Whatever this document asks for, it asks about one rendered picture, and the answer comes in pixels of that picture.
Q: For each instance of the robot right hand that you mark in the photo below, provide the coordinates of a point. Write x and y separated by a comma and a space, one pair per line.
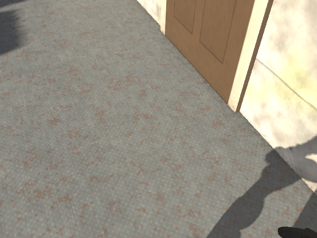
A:
294, 232

